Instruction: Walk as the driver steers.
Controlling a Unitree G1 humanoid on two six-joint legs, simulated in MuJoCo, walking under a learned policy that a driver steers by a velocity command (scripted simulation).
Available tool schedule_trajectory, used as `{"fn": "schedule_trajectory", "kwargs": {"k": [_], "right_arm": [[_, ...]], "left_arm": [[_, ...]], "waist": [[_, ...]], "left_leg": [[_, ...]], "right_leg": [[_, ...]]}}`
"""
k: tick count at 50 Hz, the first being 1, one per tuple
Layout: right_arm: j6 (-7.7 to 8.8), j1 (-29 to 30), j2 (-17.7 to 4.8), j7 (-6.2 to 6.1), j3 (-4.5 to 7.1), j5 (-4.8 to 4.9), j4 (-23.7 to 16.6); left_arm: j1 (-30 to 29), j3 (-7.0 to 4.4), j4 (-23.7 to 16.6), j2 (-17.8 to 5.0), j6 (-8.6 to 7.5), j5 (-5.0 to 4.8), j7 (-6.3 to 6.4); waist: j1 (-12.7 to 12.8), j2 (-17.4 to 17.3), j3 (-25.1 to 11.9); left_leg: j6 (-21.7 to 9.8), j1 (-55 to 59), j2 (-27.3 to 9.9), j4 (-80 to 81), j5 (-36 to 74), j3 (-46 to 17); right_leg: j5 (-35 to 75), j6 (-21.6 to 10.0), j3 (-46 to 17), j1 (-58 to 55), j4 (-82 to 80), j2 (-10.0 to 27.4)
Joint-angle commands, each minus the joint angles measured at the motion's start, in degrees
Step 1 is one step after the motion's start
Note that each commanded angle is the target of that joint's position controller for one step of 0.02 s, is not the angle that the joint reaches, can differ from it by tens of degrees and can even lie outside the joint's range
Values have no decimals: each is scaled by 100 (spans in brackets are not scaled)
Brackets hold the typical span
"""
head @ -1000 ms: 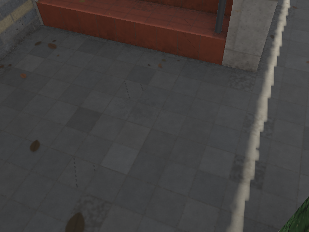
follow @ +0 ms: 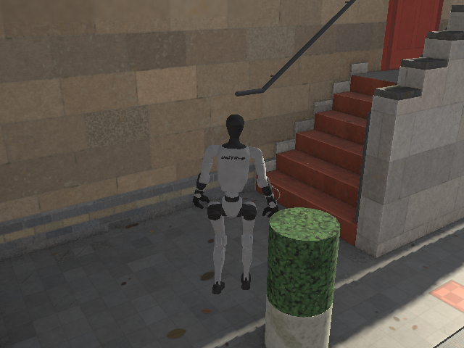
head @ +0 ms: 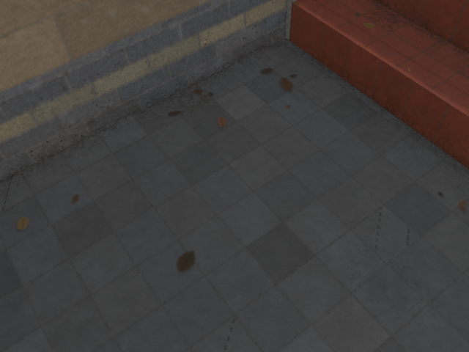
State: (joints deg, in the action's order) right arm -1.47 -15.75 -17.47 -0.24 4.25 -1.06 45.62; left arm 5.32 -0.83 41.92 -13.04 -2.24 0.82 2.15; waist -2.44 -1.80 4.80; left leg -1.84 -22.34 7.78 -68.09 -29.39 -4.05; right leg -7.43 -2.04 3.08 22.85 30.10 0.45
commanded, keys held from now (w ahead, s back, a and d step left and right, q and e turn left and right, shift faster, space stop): no key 0.08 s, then w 0.26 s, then w+e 0.24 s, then e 0.42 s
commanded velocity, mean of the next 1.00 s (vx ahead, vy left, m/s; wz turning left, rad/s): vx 0.25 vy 0.00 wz -0.18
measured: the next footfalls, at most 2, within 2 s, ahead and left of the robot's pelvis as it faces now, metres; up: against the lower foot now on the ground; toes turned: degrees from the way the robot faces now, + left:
left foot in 0.24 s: +0.05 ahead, +0.11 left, +0.00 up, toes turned +0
right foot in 0.74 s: +0.32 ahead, -0.11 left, +0.00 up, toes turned -10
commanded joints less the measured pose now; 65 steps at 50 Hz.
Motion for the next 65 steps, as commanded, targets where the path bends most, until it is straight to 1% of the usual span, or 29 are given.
{"fn": "schedule_trajectory", "kwargs": {"k": [1,4,6,8,10,11,12,13,14,15,17,19,22,29,32,34,36,37,38,39,40,41,43,46,52,55,61,63,65], "right_arm": [[-184,-560,-341,93,20,-32,-170],[-251,-538,-178,114,-116,-32,-135],[-226,-367,-108,153,-221,-81,-113],[-166,-234,-249,216,-237,-131,-120],[-71,-456,-232,252,-267,-119,15],[-26,-610,-212,243,-272,-126,118],[30,-888,-341,215,-261,-155,217],[68,-938,-808,162,-186,-133,112],[61,-700,-1140,80,-60,-78,74],[111,-440,-911,20,-104,-58,104],[275,-147,-684,30,-132,-23,90],[419,-271,-479,14,-167,-7,151],[520,-763,-425,-41,-148,-16,390],[573,-1091,-396,-109,-153,-90,678],[537,-932,-484,-145,-149,-75,762],[504,-871,-570,-164,-128,-54,799],[517,-753,-707,-168,-79,25,797],[566,-815,-611,-179,-115,18,684],[592,-1267,106,-114,-273,105,373],[524,-968,-549,-128,-137,-77,438],[521,-645,-524,-105,-138,-2,338],[547,-386,-418,-108,-185,-22,306],[387,-321,-346,-105,-191,-120,237],[153,-420,-211,-117,-200,-117,170],[-11,484,-327,-154,-132,-99,-210],[-8,830,-371,-158,-120,-61,-337],[90,918,-382,-216,-177,71,-506],[143,709,-407,-235,-188,121,-512],[243,220,-445,-295,-179,100,-449]], "left_arm": [[304,-138,-120,-634,1,20,32],[236,-115,42,-632,-26,57,-44],[339,-163,142,-733,2,64,-140],[408,-256,215,-970,108,55,-229],[348,-309,253,-1059,222,-25,-261],[291,-295,250,-953,248,-40,-257],[190,-235,181,-650,244,7,-263],[290,-76,20,-3,186,-54,-301],[0,-227,-18,-629,173,38,-264],[-5,-303,19,-808,147,6,-290],[449,-307,351,-778,69,55,-340],[582,-318,548,-713,55,91,-390],[337,-290,528,-507,75,52,-398],[-477,-182,263,-388,66,100,-473],[-639,-93,133,-274,14,110,-516],[-345,-109,181,-347,-23,74,-493],[1050,-245,603,-636,-140,142,-464],[1819,-402,791,-1078,-208,195,-412],[1860,-614,621,-2009,-175,154,-340],[1916,-648,640,-1816,-99,-233,-341],[1361,-572,568,-1501,-46,-208,-295],[992,-461,512,-1064,3,-167,-265],[615,-361,446,-730,84,-145,-200],[682,-420,441,-945,59,-62,-238],[855,-519,301,-1157,198,-36,-173],[1018,-538,262,-1152,266,-26,-132],[1066,-596,154,-1271,328,67,-165],[929,-598,104,-1265,362,47,-195],[685,-580,37,-1230,423,-46,-188]], "waist": [[44,928,-861],[-59,1074,-984],[83,1240,-1058],[152,1368,-983],[-83,1054,-812],[-225,802,-633],[-365,-39,-363],[-239,-1501,-469],[-229,-1047,369],[42,-767,613],[285,-677,241],[235,-430,-143],[59,-336,-77],[-157,-237,162],[-62,-385,269],[52,-512,2],[612,-298,-746],[904,145,-1300],[538,1913,-2224],[707,908,-2850],[512,718,-1996],[418,345,-1256],[145,421,-769],[28,398,-942],[300,617,-757],[442,676,-635],[472,889,-828],[351,931,-841],[5,744,-763]], "left_leg": [[227,-220,-319,-128,334,-24],[188,241,-377,1027,408,107],[61,549,-502,1864,596,301],[-55,868,-462,2406,514,556],[-242,1678,-410,3294,928,800],[-363,2106,-386,3740,866,774],[-550,2212,-895,4690,-210,-145],[-919,2233,-2485,6028,-2238,-2611],[-1206,1180,-2744,6632,-2610,-3352],[-1134,959,-2481,6607,-1870,-2876],[-874,1456,-1985,6466,-252,-1856],[-862,1936,-1842,6378,697,-1201],[-891,2345,-1964,6355,1215,-810],[-926,2738,-2184,6209,2395,-48],[-730,2533,-2055,5495,4481,585],[-591,2397,-1979,4679,6004,819],[-364,2016,-1685,2740,6525,1081],[-102,876,-1407,1197,4534,1200],[232,-1132,-231,-1131,-564,1171],[100,-1042,-520,-1456,-250,17],[101,-1262,-769,-1401,266,14],[144,-1304,-993,-972,620,73],[261,-882,-1167,-230,817,86],[381,-503,-969,262,957,196],[489,-993,-935,1106,1440,62],[538,-1183,-870,1538,1408,-62],[340,-463,-528,2562,827,-137],[234,103,-428,3254,788,-133],[142,1275,-629,4861,1615,-213]], "right_leg": [[2491,-1043,-1149,-847,-1175,1342],[2160,-1027,-776,-585,-1259,1204],[-58,-959,-820,-442,-1572,1120],[-1864,-902,-1097,-159,-1872,1174],[-2867,-715,-1094,499,-1885,1134],[-3268,-520,-969,968,-1664,981],[-3308,-276,-581,1429,-665,614],[-2688,70,271,1958,1246,-117],[-1783,68,-178,2268,1656,-74],[-1179,66,-466,2009,1812,129],[-634,145,-424,1717,1890,149],[-356,182,-379,1649,2242,138],[-239,218,-638,2140,2446,81],[-25,303,-444,2316,1693,198],[-234,131,51,1580,894,126],[-391,-89,416,716,570,-170],[214,-383,459,-985,-143,-622],[1302,-637,-501,-2390,-253,114],[4075,-1757,-3533,-4031,-336,2219],[4216,-1966,-3669,-3966,-461,2047],[3818,-1893,-2971,-3237,-570,1861],[3605,-1699,-2464,-2445,-834,1555],[3294,-1399,-1883,-1450,-1181,1007],[3430,-1315,-1665,-1001,-1203,813],[572,-1072,-2347,-857,-1503,678],[-24,-1009,-2740,-1101,-1449,654],[1403,-1029,-3238,-1435,-870,602],[1835,-907,-3429,-1359,-715,518],[1078,-467,-3351,-780,-398,163]]}}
